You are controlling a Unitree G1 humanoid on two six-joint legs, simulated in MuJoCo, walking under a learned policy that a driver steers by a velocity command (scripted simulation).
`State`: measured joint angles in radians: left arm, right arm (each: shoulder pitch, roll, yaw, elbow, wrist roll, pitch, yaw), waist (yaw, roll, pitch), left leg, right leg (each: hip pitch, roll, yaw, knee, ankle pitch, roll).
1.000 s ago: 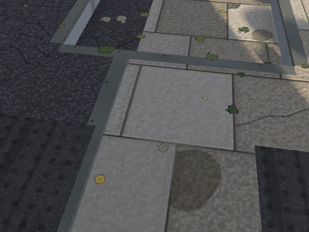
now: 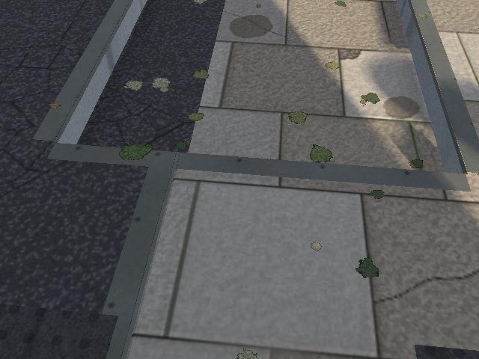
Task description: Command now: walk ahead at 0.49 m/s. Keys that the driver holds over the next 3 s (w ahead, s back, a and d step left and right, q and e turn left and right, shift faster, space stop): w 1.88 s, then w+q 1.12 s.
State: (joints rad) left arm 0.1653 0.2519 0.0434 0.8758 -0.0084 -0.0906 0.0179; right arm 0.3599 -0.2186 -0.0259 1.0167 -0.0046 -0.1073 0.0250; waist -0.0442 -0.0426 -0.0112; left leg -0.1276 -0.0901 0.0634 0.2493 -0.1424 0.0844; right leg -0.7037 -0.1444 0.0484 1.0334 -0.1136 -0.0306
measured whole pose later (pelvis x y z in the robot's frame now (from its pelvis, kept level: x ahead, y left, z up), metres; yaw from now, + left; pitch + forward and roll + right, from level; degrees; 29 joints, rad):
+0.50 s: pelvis +0.28 -0.08 +0.00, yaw +0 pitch +1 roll -1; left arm 0.31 0.22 0.04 0.94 0.00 -0.11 -0.03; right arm 0.20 -0.28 -0.05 0.92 0.01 -0.08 0.00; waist 0.03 0.04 0.00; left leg -0.61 0.11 -0.04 1.08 -0.21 0.04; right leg -0.18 0.06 -0.07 0.29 -0.14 -0.08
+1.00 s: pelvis +0.55 +0.00 -0.01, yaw +0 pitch +1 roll +0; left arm 0.27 0.25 0.04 0.95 0.07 -0.11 -0.02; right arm 0.23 -0.23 -0.05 0.93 -0.05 -0.11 0.01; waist -0.01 -0.03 0.02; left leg -0.29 -0.04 0.07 0.41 -0.14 0.08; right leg -0.48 -0.06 0.04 1.17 -0.31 -0.07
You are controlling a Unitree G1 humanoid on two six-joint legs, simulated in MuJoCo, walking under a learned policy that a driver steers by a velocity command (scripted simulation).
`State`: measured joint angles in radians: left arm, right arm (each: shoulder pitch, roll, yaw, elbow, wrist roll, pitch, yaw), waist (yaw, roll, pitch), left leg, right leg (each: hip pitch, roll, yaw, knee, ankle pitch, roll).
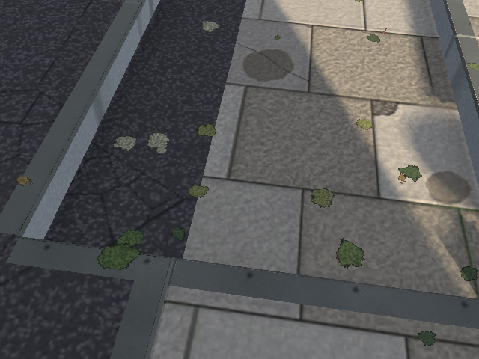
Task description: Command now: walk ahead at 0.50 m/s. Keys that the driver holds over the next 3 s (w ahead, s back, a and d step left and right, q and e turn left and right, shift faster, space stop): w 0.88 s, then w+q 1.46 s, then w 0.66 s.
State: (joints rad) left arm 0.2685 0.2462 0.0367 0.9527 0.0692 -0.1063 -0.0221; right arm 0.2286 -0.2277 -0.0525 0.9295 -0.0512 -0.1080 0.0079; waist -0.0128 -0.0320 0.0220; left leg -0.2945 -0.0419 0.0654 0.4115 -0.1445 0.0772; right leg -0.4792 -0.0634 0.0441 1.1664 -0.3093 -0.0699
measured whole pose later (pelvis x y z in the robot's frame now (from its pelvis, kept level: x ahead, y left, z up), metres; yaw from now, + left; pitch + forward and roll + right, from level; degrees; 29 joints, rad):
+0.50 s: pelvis +0.30 -0.06 -0.01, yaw +0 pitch +2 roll +0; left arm 0.05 0.21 0.04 0.87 0.05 -0.10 -0.03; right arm 0.48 -0.17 -0.03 1.06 -0.07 -0.10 0.07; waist -0.03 0.00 0.00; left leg -0.11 0.00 -0.04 0.91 -0.49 0.03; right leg -0.41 0.03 -0.07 0.51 -0.14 -0.08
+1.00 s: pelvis +0.57 -0.02 -0.02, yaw +2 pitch +1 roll -1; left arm 0.47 0.14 0.03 1.06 0.08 -0.12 -0.05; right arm 0.07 -0.19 -0.06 0.86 -0.04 -0.10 0.04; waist 0.03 0.00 0.01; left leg -0.47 0.00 0.05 0.65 -0.23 0.07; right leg 0.01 -0.01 -0.06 0.55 -0.47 -0.02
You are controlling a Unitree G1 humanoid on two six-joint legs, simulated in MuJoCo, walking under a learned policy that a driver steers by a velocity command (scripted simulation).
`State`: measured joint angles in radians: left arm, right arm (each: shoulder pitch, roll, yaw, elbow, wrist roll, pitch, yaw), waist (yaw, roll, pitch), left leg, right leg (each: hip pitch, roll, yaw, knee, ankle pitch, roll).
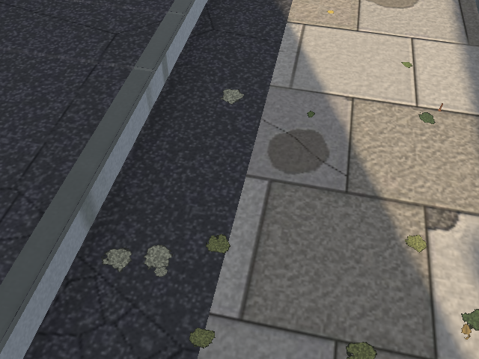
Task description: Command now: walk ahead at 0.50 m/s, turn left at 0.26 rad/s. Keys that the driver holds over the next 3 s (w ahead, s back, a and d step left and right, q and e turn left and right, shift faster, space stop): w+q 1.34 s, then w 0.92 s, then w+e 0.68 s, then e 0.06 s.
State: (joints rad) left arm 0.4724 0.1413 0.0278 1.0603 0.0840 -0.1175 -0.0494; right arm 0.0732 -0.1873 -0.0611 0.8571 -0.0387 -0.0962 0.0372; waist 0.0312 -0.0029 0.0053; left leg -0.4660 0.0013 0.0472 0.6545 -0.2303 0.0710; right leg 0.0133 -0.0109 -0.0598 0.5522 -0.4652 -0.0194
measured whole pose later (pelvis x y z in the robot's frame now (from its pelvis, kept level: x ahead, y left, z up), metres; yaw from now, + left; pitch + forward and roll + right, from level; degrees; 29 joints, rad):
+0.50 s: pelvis +0.29 +0.00 -0.10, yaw +15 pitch +2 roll +3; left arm 0.02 0.17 0.03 0.75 -0.03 -0.12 -0.04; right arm 0.58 -0.13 -0.03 1.00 0.03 -0.06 -0.04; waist -0.15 -0.05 -0.03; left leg -0.27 -0.18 -0.16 1.23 -0.89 0.08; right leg -0.34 -0.03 0.07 0.31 0.18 0.00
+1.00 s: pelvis +0.51 +0.13 -0.14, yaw +34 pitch +4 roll -2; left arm 0.31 0.29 0.06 0.89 -0.01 -0.08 0.00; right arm 0.05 -0.27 -0.06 0.62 0.02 -0.05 0.03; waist 0.06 0.00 0.01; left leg -0.54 -0.04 0.02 0.67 -0.20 0.09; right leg -0.24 -0.08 -0.06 1.03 -0.48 0.03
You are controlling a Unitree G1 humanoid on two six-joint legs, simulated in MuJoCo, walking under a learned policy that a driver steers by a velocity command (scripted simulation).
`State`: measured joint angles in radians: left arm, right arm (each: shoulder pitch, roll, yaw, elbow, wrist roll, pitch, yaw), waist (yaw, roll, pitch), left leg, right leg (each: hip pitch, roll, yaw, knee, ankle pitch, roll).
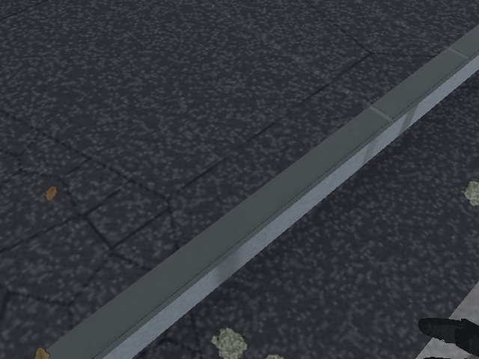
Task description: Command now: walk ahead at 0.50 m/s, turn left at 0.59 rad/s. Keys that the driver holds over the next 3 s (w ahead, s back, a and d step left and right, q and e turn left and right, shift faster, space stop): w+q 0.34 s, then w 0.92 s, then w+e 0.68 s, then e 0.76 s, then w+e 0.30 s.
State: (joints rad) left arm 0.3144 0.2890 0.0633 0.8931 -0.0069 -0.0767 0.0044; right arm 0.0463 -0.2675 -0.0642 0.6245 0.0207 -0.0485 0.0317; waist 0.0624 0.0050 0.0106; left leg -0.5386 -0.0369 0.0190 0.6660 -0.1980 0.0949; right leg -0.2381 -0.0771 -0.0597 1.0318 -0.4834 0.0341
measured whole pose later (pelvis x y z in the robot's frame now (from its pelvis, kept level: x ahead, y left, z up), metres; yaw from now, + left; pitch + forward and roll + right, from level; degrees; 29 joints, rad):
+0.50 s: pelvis +0.28 -0.02 +0.01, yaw +15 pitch +2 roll +1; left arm 0.15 0.24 0.03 0.71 0.05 -0.06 -0.01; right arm 0.35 -0.28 -0.07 0.76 -0.02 -0.04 0.00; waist -0.03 0.02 0.02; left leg -0.29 -0.12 -0.13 1.03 -0.43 0.07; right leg -0.40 0.03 -0.03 0.55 -0.19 -0.06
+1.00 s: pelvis +0.48 +0.08 +0.02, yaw +17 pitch +2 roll -1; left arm 0.40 0.22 0.04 0.88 0.01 -0.03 0.01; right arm 0.16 -0.18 0.00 0.74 -0.03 -0.07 -0.01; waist 0.03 -0.03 -0.01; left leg -0.24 -0.04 0.07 0.54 -0.33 0.08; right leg -0.26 0.02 0.02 1.00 -0.41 -0.06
